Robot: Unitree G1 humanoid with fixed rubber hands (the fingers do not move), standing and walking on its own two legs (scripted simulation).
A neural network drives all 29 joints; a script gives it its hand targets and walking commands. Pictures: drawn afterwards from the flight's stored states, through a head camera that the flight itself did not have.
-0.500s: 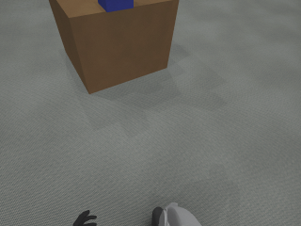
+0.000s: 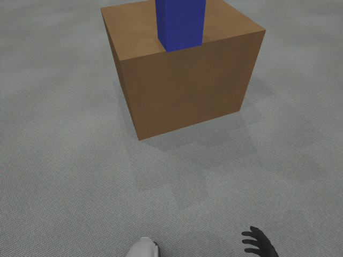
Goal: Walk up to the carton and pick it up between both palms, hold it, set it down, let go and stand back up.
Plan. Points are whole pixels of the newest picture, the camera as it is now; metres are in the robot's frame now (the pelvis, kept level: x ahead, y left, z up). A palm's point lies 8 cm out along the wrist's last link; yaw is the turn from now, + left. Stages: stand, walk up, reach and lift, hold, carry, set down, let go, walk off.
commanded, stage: walk up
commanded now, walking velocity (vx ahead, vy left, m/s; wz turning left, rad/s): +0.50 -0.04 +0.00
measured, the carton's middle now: (179, 13) +1.19 +0.07 +0.05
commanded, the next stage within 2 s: none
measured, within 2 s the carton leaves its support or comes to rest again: neither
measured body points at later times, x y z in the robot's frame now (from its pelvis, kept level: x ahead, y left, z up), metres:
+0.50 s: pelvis +0.29 +0.01 +0.01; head +0.31 +0.02 +0.45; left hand +0.43 +0.23 -0.14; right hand +0.17 -0.21 -0.13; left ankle +0.19 +0.11 -0.74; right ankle +0.44 -0.16 -0.68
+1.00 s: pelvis +0.54 -0.04 +0.01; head +0.55 -0.08 +0.46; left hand +0.44 +0.19 -0.12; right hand +0.63 -0.28 -0.15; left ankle +0.64 +0.14 -0.66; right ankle +0.50 -0.14 -0.74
